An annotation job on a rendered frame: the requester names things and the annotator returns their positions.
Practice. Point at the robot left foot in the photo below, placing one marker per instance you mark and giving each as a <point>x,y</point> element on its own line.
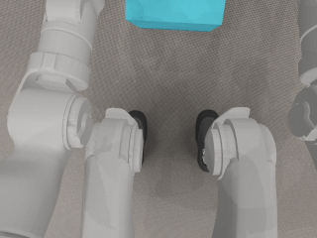
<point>142,124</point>

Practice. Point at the left robot upper arm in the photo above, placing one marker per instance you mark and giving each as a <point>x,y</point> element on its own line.
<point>45,126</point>

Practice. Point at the robot right forearm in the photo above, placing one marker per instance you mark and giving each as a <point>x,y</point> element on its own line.
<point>307,23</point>

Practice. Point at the robot left forearm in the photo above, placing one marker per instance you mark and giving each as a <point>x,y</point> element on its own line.
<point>61,61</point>

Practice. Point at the right robot thigh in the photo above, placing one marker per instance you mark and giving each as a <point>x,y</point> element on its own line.
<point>247,202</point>

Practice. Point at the carton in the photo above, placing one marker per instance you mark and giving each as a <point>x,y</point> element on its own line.
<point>176,15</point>

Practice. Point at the right robot upper arm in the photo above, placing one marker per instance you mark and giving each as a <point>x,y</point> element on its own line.
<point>302,118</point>

